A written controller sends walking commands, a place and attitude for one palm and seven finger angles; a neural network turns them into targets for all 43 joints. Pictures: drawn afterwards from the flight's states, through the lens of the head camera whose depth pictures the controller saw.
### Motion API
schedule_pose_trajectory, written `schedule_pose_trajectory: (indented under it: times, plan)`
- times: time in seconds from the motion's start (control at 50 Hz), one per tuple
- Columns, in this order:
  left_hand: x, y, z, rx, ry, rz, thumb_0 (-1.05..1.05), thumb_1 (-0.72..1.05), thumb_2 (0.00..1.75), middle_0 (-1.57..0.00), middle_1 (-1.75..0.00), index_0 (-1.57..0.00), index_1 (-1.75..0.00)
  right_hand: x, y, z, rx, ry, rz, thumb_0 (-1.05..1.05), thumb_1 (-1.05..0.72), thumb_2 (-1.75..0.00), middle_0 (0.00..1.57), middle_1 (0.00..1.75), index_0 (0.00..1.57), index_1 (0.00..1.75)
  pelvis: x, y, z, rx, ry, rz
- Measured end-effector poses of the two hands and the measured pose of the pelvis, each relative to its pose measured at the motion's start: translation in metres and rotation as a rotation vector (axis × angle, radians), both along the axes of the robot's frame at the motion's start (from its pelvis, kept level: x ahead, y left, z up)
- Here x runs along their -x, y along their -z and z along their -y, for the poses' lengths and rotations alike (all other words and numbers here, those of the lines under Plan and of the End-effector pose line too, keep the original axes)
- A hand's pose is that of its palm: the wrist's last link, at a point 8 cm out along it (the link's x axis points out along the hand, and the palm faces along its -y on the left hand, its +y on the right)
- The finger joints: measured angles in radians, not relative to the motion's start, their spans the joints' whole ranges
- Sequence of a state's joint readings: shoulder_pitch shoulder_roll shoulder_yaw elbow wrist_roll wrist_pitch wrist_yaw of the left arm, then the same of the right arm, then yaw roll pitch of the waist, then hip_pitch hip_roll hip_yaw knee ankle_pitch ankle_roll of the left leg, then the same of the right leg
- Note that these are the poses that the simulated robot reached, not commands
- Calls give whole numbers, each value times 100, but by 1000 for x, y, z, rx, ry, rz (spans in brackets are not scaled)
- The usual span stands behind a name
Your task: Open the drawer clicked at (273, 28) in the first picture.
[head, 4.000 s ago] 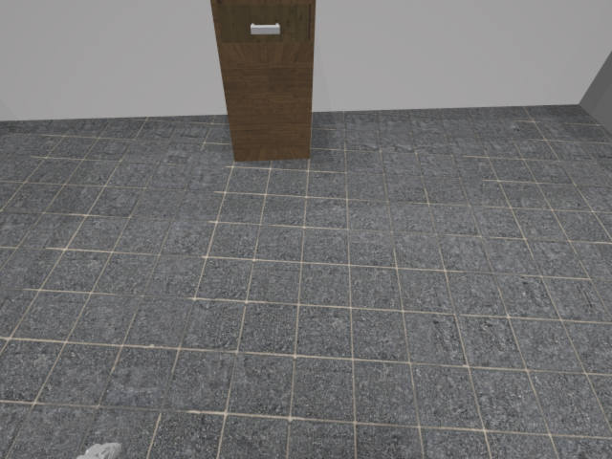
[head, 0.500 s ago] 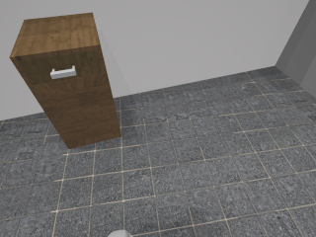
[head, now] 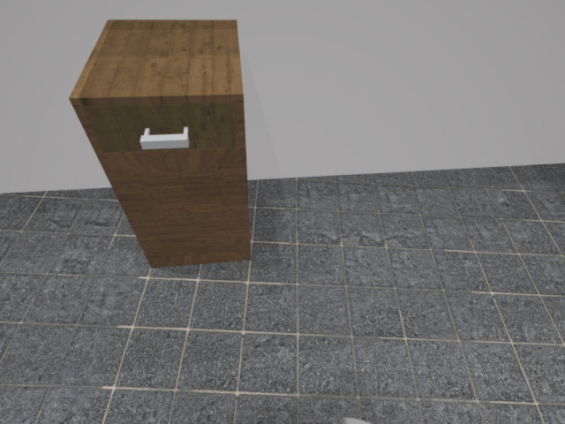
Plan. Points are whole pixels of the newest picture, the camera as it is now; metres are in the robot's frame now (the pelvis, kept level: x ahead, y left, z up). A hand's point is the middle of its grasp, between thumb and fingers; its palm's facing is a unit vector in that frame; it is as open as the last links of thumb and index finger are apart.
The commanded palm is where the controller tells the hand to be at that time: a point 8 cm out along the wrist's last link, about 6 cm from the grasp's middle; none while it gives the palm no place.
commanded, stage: turn to face it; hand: left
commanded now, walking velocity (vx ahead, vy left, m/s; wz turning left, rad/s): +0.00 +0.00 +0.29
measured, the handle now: (166, 136) +0.76 +0.35 -0.09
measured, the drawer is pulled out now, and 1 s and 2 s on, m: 0.00 0.00 0.00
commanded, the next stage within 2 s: take the last steps up to it in 0.20 s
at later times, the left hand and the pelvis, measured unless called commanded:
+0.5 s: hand out of the picture +0.02 +0.16 -0.16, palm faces +0.24 -0.94 -0.22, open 7.3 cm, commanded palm none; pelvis +0.04 -0.03 +0.01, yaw +10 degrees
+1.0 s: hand (185, 383) +0.21 +0.18 -0.18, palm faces +0.21 -0.95 -0.21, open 7.4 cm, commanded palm none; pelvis +0.17 -0.02 -0.02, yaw +11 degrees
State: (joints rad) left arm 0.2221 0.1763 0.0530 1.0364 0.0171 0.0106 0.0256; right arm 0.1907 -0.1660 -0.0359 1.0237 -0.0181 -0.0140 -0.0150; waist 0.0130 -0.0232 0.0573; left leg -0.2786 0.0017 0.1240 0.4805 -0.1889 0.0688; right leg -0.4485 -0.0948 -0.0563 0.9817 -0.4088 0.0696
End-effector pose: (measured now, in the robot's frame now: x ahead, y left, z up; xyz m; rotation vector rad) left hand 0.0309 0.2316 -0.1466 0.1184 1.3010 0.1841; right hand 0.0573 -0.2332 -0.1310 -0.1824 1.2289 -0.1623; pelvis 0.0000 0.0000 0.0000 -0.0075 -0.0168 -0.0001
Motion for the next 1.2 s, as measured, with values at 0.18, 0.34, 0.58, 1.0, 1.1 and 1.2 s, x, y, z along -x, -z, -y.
schedule_pose_trajectory:
  times: [0.18,0.34,0.58,1.0,1.1,1.2]
  plan:
    - [-57,-16,25,-69,3,151,0,91,90,-20,-30,-19,-30,-11,24,25,-68,0,-39,1,-92,-90,21,30,20,30,-20,9,32,-28,-52,10]
    - [-33,-25,42,-71,-70,113,0,92,89,-21,-30,-20,-30,-29,18,45,-61,-53,-85,1,-91,-90,20,30,20,30,-27,-1,46,-28,-123,4]
    - [64,-1,21,3,-243,-112,0,91,89,-21,-30,-20,-30,-80,3,13,6,-216,-50,1,-91,-90,20,30,19,30,-44,3,15,6,-195,-23]
    - [-158,0,7,-34,-129,105,0,91,90,-20,-30,-19,-30,-78,37,-1,-80,-79,-351,1,-91,-90,21,30,20,30,-170,19,16,-19,-193,10]
    - [-178,-12,10,-48,-165,99,-1,94,89,-21,-30,-20,-30,-155,24,6,-56,-114,-240,1,-91,-90,20,30,20,30,-201,4,16,-4,-201,2]
    - [-183,-14,8,-21,-164,26,0,94,89,-21,-30,-20,-30,-237,9,-6,-47,-148,-90,1,-91,-90,20,30,19,30,-231,-5,7,-1,-200,-14]
